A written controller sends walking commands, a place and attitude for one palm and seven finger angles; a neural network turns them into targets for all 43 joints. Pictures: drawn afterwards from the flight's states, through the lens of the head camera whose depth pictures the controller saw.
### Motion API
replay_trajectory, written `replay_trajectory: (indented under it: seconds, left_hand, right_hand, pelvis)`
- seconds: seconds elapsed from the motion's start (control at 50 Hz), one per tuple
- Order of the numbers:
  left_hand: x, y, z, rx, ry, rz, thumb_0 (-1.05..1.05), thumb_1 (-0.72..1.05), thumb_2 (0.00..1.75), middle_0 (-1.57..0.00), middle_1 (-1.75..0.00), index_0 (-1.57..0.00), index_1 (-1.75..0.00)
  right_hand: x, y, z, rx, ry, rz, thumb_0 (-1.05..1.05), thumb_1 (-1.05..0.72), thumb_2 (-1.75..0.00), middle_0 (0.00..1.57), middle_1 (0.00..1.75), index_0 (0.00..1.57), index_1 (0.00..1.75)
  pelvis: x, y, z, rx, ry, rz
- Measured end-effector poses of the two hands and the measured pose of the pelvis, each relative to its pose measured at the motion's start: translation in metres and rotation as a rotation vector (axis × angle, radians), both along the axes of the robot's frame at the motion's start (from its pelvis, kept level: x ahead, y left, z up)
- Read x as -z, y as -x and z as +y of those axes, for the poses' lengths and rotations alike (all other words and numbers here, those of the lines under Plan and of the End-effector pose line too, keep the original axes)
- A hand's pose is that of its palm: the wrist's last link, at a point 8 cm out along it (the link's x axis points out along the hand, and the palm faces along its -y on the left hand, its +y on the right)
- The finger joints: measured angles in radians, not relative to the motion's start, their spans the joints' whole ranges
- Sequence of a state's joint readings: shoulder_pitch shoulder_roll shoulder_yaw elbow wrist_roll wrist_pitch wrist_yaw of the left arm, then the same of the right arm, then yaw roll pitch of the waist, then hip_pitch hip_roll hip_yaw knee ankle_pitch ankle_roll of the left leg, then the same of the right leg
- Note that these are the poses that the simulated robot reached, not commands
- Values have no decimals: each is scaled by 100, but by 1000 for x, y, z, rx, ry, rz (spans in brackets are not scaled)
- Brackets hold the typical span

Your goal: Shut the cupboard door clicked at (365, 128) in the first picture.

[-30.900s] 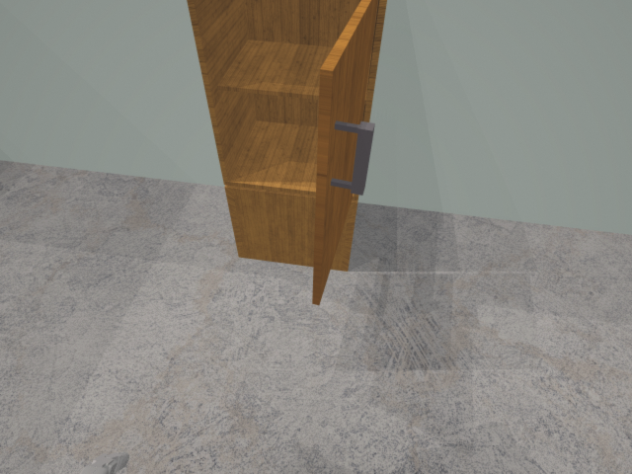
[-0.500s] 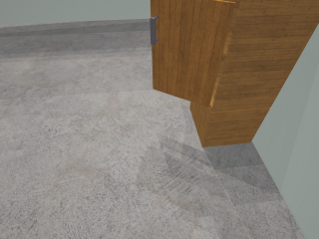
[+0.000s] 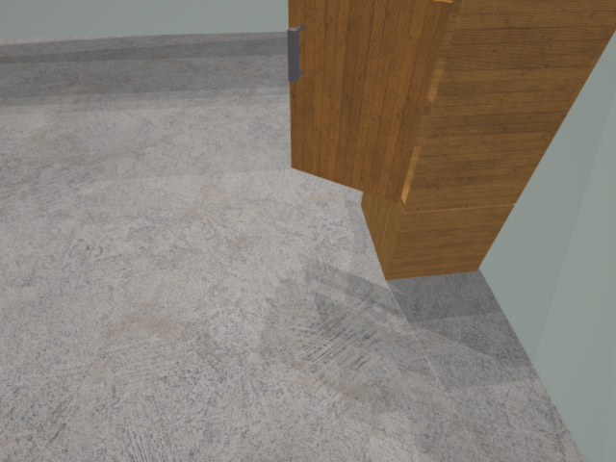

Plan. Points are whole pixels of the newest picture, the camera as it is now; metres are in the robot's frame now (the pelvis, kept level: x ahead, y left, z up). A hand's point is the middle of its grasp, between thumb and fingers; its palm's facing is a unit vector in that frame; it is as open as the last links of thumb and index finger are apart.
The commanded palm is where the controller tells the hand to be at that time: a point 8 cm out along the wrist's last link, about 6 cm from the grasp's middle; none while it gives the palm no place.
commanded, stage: look to check the result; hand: left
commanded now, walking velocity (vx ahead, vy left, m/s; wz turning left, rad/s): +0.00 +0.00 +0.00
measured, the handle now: (297, 53) +1.10 +0.08 +0.07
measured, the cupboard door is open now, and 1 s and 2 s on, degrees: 56 56 56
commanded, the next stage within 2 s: walk to a spot facing it in 0.32 s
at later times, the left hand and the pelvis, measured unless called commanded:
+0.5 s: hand out of the picture -0.01 +0.16 -0.18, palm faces +0.01 -0.98 -0.18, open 7.4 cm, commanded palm none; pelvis +0.00 +0.00 +0.00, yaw +0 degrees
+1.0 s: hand out of the picture +0.07 +0.24 -0.17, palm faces +0.26 -0.94 -0.20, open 7.4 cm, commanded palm none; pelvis +0.02 +0.02 +0.00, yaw +16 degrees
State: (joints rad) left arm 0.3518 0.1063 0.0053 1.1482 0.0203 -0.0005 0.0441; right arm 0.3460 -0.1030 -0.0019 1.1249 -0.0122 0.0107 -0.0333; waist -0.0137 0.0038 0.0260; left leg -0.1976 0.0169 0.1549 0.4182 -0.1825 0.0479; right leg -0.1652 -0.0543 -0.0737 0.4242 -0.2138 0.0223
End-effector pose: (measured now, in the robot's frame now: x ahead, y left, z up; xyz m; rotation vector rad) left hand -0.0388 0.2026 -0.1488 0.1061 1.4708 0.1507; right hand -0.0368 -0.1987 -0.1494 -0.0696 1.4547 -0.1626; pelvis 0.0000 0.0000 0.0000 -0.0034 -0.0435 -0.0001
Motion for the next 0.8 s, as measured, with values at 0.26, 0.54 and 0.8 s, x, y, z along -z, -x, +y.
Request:
replay_trajectory:
  seconds: [0.26,0.54,0.8]
  left_hand:
    - [-3,-12,13,21,-30,-21,1,91,89,-20,-30,-20,-30]
    - [0,-30,10,21,-20,-52,1,90,89,-20,-30,-20,-30]
    - [24,-42,41,-122,-50,-135,1,90,89,-20,-30,-20,-30]
  right_hand:
    - [0,-4,-6,2,10,-10,0,-90,-90,20,30,20,30]
    - [-4,-16,-21,-14,40,-15,0,-90,-90,20,30,20,30]
    - [6,-64,-23,-155,79,-21,0,-90,-90,20,30,20,30]
  pelvis:
    - [0,0,2,7,-4,2]
    - [1,-3,-1,-11,-2,7]
    - [23,-3,9,-174,38,32]
